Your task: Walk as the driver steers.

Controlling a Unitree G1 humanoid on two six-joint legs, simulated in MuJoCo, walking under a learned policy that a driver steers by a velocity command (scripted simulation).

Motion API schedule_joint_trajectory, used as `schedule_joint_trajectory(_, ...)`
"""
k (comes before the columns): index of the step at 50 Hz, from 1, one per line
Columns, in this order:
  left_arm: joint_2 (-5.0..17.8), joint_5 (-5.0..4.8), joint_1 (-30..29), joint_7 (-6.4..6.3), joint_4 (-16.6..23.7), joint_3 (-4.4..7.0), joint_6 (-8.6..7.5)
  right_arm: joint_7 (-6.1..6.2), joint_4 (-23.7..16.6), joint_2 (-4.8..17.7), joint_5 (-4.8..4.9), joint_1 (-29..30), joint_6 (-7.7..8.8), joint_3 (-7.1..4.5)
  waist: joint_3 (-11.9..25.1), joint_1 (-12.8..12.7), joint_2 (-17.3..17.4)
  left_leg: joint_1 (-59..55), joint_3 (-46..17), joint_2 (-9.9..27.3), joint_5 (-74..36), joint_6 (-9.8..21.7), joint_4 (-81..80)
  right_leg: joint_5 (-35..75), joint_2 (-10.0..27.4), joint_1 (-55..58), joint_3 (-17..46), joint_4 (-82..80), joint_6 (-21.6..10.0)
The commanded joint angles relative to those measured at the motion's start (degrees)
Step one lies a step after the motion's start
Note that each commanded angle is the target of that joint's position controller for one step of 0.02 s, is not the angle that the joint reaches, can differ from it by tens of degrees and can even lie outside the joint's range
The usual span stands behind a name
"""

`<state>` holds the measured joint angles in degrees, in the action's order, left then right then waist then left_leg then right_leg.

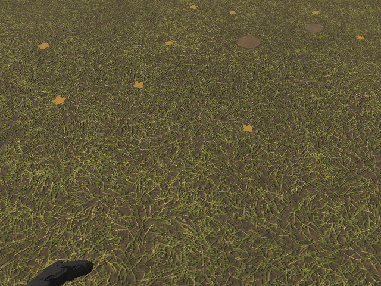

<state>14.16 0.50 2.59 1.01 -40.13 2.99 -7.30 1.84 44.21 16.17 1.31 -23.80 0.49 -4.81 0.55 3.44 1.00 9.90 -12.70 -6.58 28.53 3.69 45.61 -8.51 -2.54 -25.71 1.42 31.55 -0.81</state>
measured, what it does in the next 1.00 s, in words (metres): walks ahead: left foot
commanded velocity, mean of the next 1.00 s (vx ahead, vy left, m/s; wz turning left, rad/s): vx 0.34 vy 0.00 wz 0.13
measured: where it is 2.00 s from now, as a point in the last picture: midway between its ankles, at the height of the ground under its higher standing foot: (153, 283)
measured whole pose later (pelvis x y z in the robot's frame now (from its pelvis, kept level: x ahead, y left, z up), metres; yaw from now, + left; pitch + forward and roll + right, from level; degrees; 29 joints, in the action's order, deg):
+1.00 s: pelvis +0.45 +0.10 -0.11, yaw +4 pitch +3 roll +4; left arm 16.8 -1.5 1.3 6.1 -42.0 4.6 -0.1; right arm 5.5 42.1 14.4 1.2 -21.9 2.1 -4.7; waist -1.0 6.0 -4.4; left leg 15.7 13.1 6.5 48.4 -2.3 71.3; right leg 24.4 1.6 -27.2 1.3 21.8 -0.8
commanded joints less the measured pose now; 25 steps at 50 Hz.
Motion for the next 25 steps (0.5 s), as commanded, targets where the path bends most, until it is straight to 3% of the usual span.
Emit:
schedule_joint_trajectory(1,8.93,-1.16,16.68,-0.26,0.24,3.42,0.93,0.02,-5.35,7.9,0.92,-3.04,1.33,-0.92,8.65,-7.71,-12.38,36.22,0.94,4.79,2.05,-1.86,31.86,-17.16,25.28,38.1,39.06,-13.63,-14.24)
schedule_joint_trajectory(2,7.41,-0.57,13.86,-0.21,0.61,2.83,1.44,0.08,-6.28,9.06,0.59,2.33,0.82,-1.35,2.62,-7.72,-5.87,35.43,3.3,6.59,-3.52,-2.25,33.01,-14.21,23.06,30.01,30.32,-14.52,-12.13)
schedule_joint_trajectory(3,6.74,0.07,10.57,-0.09,0.74,2.34,1.64,0.18,-6.87,8.97,-0.05,4.44,0.33,-1.66,-1.17,-6.13,-3.86,32.94,3.32,8.08,-7.24,-2.38,30.27,-7.78,20.38,22.5,23.64,-16.57,-11.33)
schedule_joint_trajectory(5,5.36,0.35,8.25,-0.06,0.05,1.94,1.15,-0.22,-7.56,6.92,0.21,3.62,-0.44,-1.73,-1.95,-3.67,-6.72,28.47,3.49,11.61,-10.69,-2.08,26.05,-2.39,17.03,16.92,15.46,-18.86,-9.93)
schedule_joint_trajectory(7,5.78,-0.42,8.67,-0.1,-1.16,2.24,0.71,-0.34,-8.3,5.44,0.58,4.69,-1.22,-1.49,-2.84,-3.32,-6.96,28.6,4.47,13.19,-12.04,-1.86,21.24,2.03,16.44,15.8,10.03,-21.2,-10.12)
schedule_joint_trajectory(9,7.94,-0.35,10.09,-0.04,-2.57,3.06,0.44,-0.42,-9.76,4.33,-0.05,7.95,-1.33,-0.96,-2.99,-4.13,-5.26,30.46,5.13,13.9,-14.9,-2.14,14.97,7.98,17.08,17.37,6.57,-22.22,-10.94)
schedule_joint_trajectory(11,9.58,-0.54,10.51,-0.06,-3.77,3.51,0.77,-1.31,-10.13,3.4,-0.31,9.11,-0.89,-0.5,-2.06,-4.55,-3.63,31.05,5.28,14.5,-19.89,-2.23,8.22,12.27,17.18,19.9,3.16,-22.23,-11.43)
schedule_joint_trajectory(14,11.05,-0.39,11.5,-0.5,-5.7,3.67,1.67,-2.57,-11.12,2.89,-0.04,13.25,0.17,-0.11,-0.82,-6.18,-4.05,29.12,8.2,13.91,-27.28,-1.97,2.42,18.48,16.89,22.55,-2.32,-21.27,-10.69)
schedule_joint_trajectory(15,11.38,-0.34,11.76,-0.65,-6.05,3.77,2.07,-2.8,-11.32,2.96,-0.07,13.94,0.12,-0.22,-0.63,-6.44,-3.99,27.79,9.71,13.37,-28.55,-2.34,1.96,19.99,16.33,22.89,-4.8,-20.16,-10.36)
schedule_joint_trajectory(16,11.71,-1.2,12.72,-0.64,-6.35,3.79,2.49,-3.03,-11.95,3.21,0.41,15.35,0.08,-0.01,-0.98,-7.04,-4.4,27.83,10.45,13.22,-27.7,-2.51,1.76,19.59,16.65,23.54,-5.2,-19.63,-10.59)
schedule_joint_trajectory(17,12.45,-0.42,14.14,-0.76,-6.94,3.97,2.44,-3.24,-11.76,4.38,0.13,13.86,0.19,-0.7,0.73,-6.61,-4.37,28.43,8.47,13.95,-30.32,-2.23,7.27,24.1,19.97,26.54,-4.12,-17.3,-11.54)
schedule_joint_trajectory(20,11.94,-1.47,14.45,-0.82,-7.46,3.64,3.4,-3.98,-13.47,4.12,0.08,17.03,0.29,-0.57,-2.71,-6.61,-5.04,31.81,9.46,12.81,-21.95,-0.68,4.01,27.12,20.59,30.75,-5.68,-13.73,-10.1)
schedule_joint_trajectory(22,13.34,-1.96,12.57,-1.07,-7.26,3.68,3.68,-4.25,-13.48,4.59,-0.43,14.55,0.47,-0.9,-1.38,-3.7,-7.67,19.81,14.14,9.26,-16.3,0.93,0.84,38.22,19.34,26.11,-9.16,-7.19,-8.15)
schedule_joint_trajectory(23,13.91,-2.57,11.84,-0.75,-7.26,3.64,3.11,-4.8,-11.85,6.36,-0.32,8.89,0.25,-2.06,1.49,-0.45,-8.21,9.86,16.51,6.53,-14.31,2.32,-1.48,44.44,18.28,23.07,-10.36,0.58,-7.72)
schedule_joint_trajectory(24,13.48,-3.21,9.78,-0.49,-7.25,3.17,2.45,-4.78,-8.33,8.08,-0.28,-1.13,0.39,-3.36,4.72,5.35,-6.31,-5.36,17.85,4.01,-23.23,3.86,-9.28,44.17,16.03,15.83,-10.81,12.94,-6.02)
schedule_joint_trajectory(25,10.88,-2.08,9.85,-0.12,-5.8,2.37,1.19,-3.76,-6.05,13.49,-0.49,-6.87,0.59,-4.54,5.95,6.74,6.26,-19.42,6.9,12.09,-44.62,8.07,-14.63,9.03,9.96,0.23,-10.33,35.03,-2.17)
